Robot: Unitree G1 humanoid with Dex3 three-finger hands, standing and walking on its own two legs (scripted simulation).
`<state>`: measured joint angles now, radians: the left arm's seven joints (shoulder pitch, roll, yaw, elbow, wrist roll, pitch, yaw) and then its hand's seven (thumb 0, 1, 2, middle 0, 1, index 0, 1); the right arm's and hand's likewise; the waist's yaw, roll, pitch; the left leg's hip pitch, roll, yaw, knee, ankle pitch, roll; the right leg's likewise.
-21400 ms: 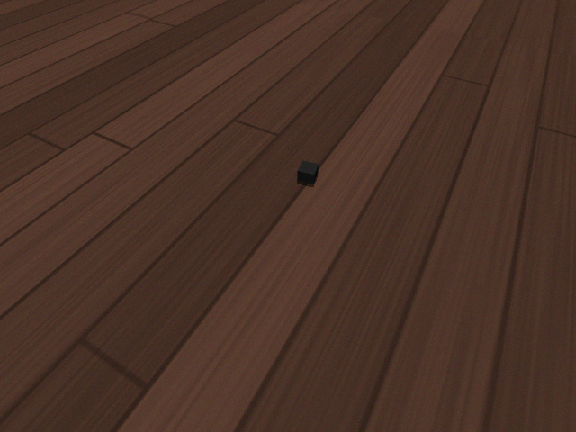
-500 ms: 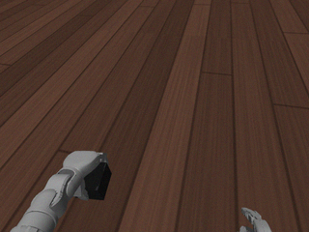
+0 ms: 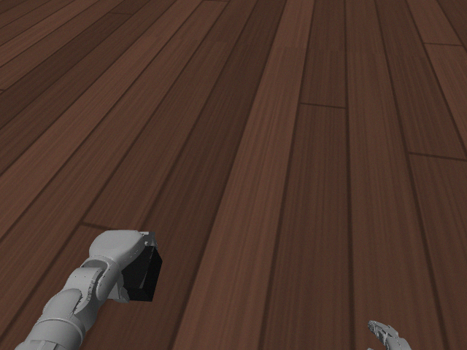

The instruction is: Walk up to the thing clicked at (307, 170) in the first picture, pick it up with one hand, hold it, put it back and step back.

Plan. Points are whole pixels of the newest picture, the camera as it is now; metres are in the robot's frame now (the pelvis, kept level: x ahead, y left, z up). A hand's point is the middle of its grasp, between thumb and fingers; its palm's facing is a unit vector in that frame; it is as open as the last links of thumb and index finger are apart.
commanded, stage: crouch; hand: left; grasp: from above
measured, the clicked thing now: (132, 272) +0.29 +0.22 -0.08
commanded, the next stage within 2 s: lower in 1.78 s
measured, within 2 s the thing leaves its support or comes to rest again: neither
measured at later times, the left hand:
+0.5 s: hand (148, 281) +0.34 +0.25 -0.27, palm faces -0.41 +0.09 -0.91, open 11.1 cm
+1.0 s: hand (164, 295) +0.38 +0.26 -0.48, palm faces -0.45 +0.04 -0.89, open 11.1 cm
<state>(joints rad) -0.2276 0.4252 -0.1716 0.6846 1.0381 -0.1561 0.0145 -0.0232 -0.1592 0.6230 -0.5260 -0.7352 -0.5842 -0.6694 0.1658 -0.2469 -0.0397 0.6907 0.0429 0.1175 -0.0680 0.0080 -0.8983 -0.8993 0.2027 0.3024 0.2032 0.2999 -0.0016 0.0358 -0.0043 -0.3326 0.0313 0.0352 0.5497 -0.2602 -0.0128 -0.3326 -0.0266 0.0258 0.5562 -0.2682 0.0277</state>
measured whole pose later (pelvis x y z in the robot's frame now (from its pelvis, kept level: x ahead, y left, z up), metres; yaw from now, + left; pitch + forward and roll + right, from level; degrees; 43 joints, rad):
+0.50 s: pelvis -0.05 +0.01 -0.15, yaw +0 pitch +27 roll -3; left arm -0.63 0.47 -0.09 1.15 1.24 -0.15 0.36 -0.02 -0.15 0.62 -0.53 -0.73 -0.59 -0.66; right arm 0.22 -0.27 -0.09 0.73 -0.04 0.06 -0.02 0.00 -0.90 -0.90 0.20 0.30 0.20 0.30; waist -0.11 0.03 -0.17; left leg -1.38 0.04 -0.03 1.45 -0.54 0.00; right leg -1.34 -0.01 0.01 1.41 -0.54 0.04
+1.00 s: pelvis -0.07 +0.01 -0.32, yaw -2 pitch +38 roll -6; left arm -0.82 0.61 0.05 1.26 1.32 -0.24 0.37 -0.02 -0.19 0.63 -0.56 -0.71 -0.63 -0.63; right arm 0.17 -0.24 -0.03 0.74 -0.11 -0.04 0.06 0.00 -0.91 -0.90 0.21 0.30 0.21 0.30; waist -0.19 0.02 -0.15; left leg -2.04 0.01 -0.09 2.03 -0.65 0.00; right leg -1.97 -0.02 -0.02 1.98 -0.67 0.05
